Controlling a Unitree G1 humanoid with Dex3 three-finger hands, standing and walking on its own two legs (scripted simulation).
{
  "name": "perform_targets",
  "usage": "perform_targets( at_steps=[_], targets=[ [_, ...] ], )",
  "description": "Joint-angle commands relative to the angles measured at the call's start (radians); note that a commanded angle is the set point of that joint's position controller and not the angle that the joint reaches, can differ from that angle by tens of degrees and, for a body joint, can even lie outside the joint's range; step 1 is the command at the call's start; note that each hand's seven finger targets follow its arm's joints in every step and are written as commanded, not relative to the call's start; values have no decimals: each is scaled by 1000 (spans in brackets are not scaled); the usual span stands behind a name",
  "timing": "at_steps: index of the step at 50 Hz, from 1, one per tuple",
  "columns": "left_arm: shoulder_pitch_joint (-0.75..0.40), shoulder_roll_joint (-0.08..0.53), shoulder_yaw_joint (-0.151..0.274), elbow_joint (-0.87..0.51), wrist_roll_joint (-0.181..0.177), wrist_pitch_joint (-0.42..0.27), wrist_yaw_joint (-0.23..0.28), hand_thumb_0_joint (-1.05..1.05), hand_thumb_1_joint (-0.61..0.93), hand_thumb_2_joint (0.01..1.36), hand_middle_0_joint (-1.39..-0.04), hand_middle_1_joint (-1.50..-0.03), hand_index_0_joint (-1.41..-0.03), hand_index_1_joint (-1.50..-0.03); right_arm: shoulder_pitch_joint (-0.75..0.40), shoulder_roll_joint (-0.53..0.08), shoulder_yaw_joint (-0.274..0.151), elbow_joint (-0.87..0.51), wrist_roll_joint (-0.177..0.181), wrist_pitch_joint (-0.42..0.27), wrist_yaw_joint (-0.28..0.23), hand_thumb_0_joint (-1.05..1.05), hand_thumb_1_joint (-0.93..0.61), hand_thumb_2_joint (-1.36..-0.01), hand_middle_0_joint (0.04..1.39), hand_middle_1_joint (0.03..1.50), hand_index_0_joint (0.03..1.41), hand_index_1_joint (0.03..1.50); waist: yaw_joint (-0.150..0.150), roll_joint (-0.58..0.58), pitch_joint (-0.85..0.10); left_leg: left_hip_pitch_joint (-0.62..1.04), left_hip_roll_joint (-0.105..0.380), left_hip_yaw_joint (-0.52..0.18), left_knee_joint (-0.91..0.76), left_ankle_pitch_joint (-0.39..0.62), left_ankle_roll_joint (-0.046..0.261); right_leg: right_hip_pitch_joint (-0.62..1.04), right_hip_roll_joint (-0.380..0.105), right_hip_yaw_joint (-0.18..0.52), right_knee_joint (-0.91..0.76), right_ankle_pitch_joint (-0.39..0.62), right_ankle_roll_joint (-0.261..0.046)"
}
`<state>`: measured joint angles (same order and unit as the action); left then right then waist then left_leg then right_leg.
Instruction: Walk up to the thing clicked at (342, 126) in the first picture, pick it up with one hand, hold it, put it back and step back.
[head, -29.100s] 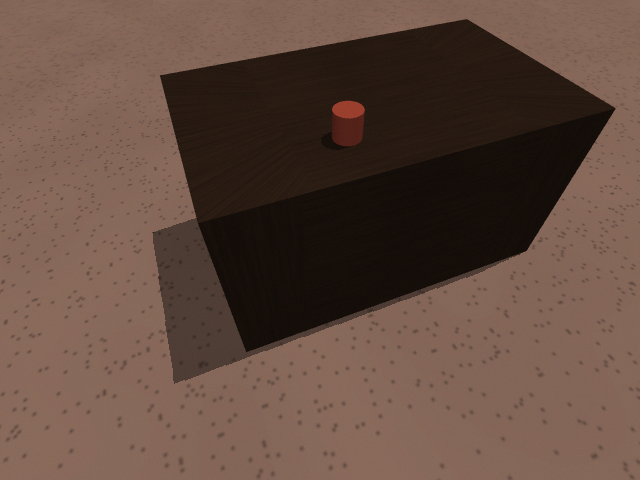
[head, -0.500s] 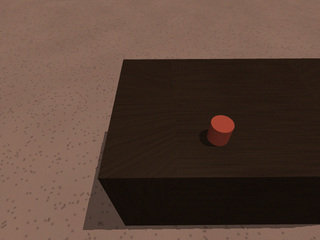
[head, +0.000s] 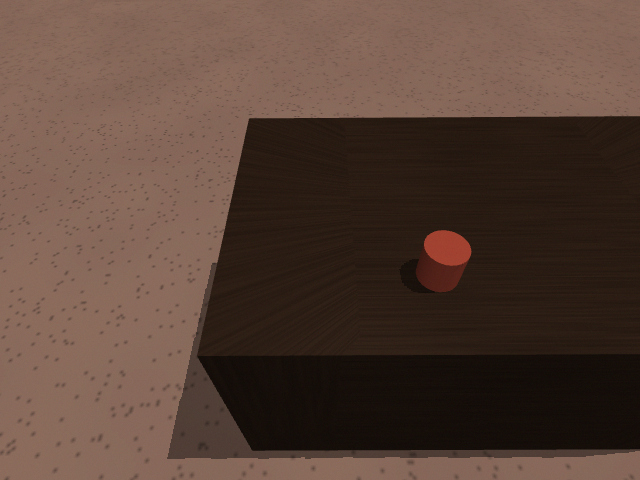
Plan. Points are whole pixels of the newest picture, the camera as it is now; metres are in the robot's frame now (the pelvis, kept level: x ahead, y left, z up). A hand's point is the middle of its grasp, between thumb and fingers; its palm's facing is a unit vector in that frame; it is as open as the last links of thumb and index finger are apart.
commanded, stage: stand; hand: right
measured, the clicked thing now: (442, 261) +0.50 -0.20 -0.09
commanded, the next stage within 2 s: step back in 0.18 s
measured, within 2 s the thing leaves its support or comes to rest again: neither
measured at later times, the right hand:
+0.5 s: hand out of the picture +0.06 -0.30 -0.18, palm faces +0.00 +0.93 -0.37, open 7.4 cm
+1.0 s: hand out of the picture -0.07 -0.25 -0.15, palm faces -0.02 +0.90 -0.44, open 7.4 cm
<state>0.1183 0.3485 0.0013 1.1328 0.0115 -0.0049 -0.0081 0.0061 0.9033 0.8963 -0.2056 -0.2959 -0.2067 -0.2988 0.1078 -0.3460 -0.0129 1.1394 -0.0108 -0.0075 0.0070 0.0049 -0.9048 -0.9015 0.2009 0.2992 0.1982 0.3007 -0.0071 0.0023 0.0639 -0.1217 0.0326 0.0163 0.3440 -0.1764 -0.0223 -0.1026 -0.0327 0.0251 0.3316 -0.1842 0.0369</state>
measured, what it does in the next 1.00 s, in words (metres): walks backwards: left foot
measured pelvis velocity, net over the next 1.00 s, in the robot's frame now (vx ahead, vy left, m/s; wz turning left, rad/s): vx -0.16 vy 0.03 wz -0.02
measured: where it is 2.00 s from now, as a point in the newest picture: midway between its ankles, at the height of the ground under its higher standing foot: outside the picture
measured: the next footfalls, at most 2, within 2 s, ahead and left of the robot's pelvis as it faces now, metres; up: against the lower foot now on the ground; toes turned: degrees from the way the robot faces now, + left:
left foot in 0.72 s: -0.11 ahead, +0.11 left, +0.00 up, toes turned -1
right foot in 1.12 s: -0.16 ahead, -0.09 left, +0.00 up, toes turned +0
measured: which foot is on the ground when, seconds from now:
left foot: down 0.00-0.42, up 0.44-0.70, down 0.72-1.00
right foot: down 0.00-0.74, up 0.76-1.00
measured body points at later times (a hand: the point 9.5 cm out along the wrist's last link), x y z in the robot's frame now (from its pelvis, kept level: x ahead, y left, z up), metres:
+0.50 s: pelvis -0.05 -0.02 -0.02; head +0.01 -0.03 +0.42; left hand +0.04 +0.30 -0.14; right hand +0.06 -0.34 -0.15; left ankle -0.03 +0.12 -0.71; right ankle +0.00 -0.14 -0.75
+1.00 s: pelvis -0.16 +0.03 -0.01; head -0.08 +0.05 +0.43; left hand -0.05 +0.33 -0.15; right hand -0.07 -0.29 -0.12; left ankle -0.15 +0.11 -0.75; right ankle -0.18 -0.12 -0.69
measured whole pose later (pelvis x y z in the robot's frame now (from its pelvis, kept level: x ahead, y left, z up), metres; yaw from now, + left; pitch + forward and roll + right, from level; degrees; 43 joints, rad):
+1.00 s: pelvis -0.16 +0.03 -0.01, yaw -1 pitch -1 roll -2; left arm 0.14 0.39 0.06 0.86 0.02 0.06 0.02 0.01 0.90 0.90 -0.21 -0.30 -0.21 -0.30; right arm 0.14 -0.35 -0.06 0.89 -0.02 0.04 -0.02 0.01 -0.90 -0.90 0.20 0.30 0.20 0.30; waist 0.00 -0.04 0.19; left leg -0.25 -0.01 0.01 0.56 -0.29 0.06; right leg -0.41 0.10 0.15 1.00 -0.45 0.01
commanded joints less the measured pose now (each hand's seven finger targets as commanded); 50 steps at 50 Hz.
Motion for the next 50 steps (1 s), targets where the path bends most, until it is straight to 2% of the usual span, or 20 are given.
perform_targets(
  at_steps=[1,8,10,13,18,20,22,23,25,27,33,35,36,37,38,39,41,42,43,50],
  targets=[
    [-27,209,43,-59,-1,-21,15,0,900,900,-200,-300,-200,-300,-30,-216,-36,-58,0,-20,-14,0,-900,-900,200,300,200,300,5,-8,-64,23,97,-78,-60,66,37,-23,-93,60,-58,91,-49],
    [-26,212,44,-64,2,-23,17,0,900,900,-200,-300,-200,-300,-35,-215,-36,-66,1,-20,-14,0,-900,-900,200,300,200,300,3,-4,-77,29,99,-79,-55,89,40,-18,-94,57,-54,121,-47],
    [-36,266,83,-109,-19,-5,25,0,900,900,-200,-300,-200,-300,-37,-262,-61,-93,17,6,-9,0,-900,-900,200,300,200,300,2,1,-13,-27,101,-87,58,320,80,-98,-63,40,87,306,-59],
    [-9,233,80,-138,-20,5,27,0,900,900,-200,-300,-200,-300,-33,-280,-77,-122,21,16,-7,0,-900,-900,200,300,200,300,1,58,-101,-11,149,-114,64,400,138,-84,-15,1,208,250,-64],
    [61,222,88,-163,-3,27,21,0,900,900,-200,-300,-200,-300,-92,-282,-96,-198,18,40,-11,0,-900,-900,200,300,200,300,28,133,-161,-136,179,-136,143,213,191,-61,2,4,333,29,-90],
    [65,263,101,-184,3,25,18,0,900,900,-200,-300,-200,-300,-101,-257,-97,-226,20,53,-7,0,-900,-900,200,300,200,300,40,26,-142,-187,55,-71,320,37,130,-100,-103,134,179,121,-157],
    [2,378,126,-230,20,14,22,0,900,900,-200,-300,-200,-300,-84,-201,-85,-247,10,69,-13,0,-900,-900,200,300,200,300,55,-228,-71,-268,-150,-70,707,-420,56,-223,-346,449,-49,215,-311],
    [-28,387,133,-258,33,9,26,0,900,900,-200,-300,-200,-300,-35,-216,-90,-242,1,73,-14,0,-900,-900,200,300,200,300,35,-211,-62,-265,-119,-140,804,-445,58,-271,-374,477,-38,207,-345],
    [-134,334,128,-302,30,12,31,0,900,900,-200,-300,-200,-300,51,-240,-97,-219,25,70,-5,0,-900,-900,200,300,200,300,-21,-158,-64,-225,-96,-159,860,-365,59,-291,-288,286,20,215,-299],
    [-118,285,116,-304,34,15,35,0,900,900,-200,-300,-200,-300,73,-230,-92,-218,36,64,-9,0,-900,-900,200,300,200,300,-11,-168,-129,-276,-120,-133,830,-323,34,-169,-203,201,82,247,-258],
    [-10,279,122,-331,19,37,44,0,900,900,-200,-300,-200,-300,80,-227,-76,-256,-2,44,-22,0,-900,-900,200,300,200,300,41,-225,-197,-266,-45,-76,313,-314,30,79,-231,231,204,392,-240],
    [-32,291,122,-346,-3,52,37,0,900,900,-200,-300,-200,-300,146,-220,-83,-232,-18,32,-26,0,-900,-900,200,300,200,300,-6,-196,-177,-125,-63,-6,36,-54,41,-13,-184,166,289,394,-184],
    [-14,244,109,-360,-7,59,34,0,900,900,-200,-300,-200,-300,137,-256,-98,-240,-36,27,-27,0,-900,-900,200,300,200,300,3,-99,-177,-32,30,-142,5,55,56,-149,-124,126,369,231,-132],
    [0,186,96,-372,-10,60,35,0,900,900,-200,-300,-200,-300,95,-367,-125,-257,-49,30,-23,0,-900,-900,200,300,200,300,25,204,-153,72,244,-440,-3,294,116,-414,70,22,526,-241,-71],
    [-77,226,117,-374,5,58,53,0,900,900,-200,-300,-200,-300,72,-439,-136,-282,-37,31,-14,0,-900,-900,200,300,200,300,-36,245,-113,-67,331,-518,1,359,240,-409,142,121,666,-479,-40],
    [-102,242,121,-368,17,55,59,0,900,900,-200,-300,-200,-300,40,-427,-136,-296,-32,26,-18,0,-900,-900,200,300,200,300,-45,263,-84,-153,378,-579,-35,282,316,-376,134,181,798,-464,-40],
    [-45,234,122,-342,-4,53,47,0,900,900,-200,-300,-200,-300,-38,-300,-104,-314,-41,21,-29,0,-900,-900,200,300,200,300,24,123,-54,-30,178,-252,79,475,179,-457,152,214,853,-312,-56],
    [18,212,113,-334,-12,53,44,0,900,900,-200,-300,-200,-300,-52,-259,-96,-312,-37,22,-37,0,-900,-900,200,300,200,300,58,127,-62,39,130,-177,107,545,109,-503,161,198,854,-262,-66],
    [39,208,116,-339,-7,52,43,0,900,900,-200,-300,-200,-300,-22,-250,-96,-312,-25,22,-40,0,-900,-900,200,300,200,300,55,135,-77,86,132,-185,117,561,101,-499,163,179,847,-247,-64],
    [1,193,109,-371,9,27,41,0,900,900,-200,-300,-200,-300,83,-256,-111,-332,-12,30,-44,0,-900,-900,200,300,200,300,-37,138,-108,184,198,-213,170,512,236,-391,100,86,516,-283,-13]
  ],
)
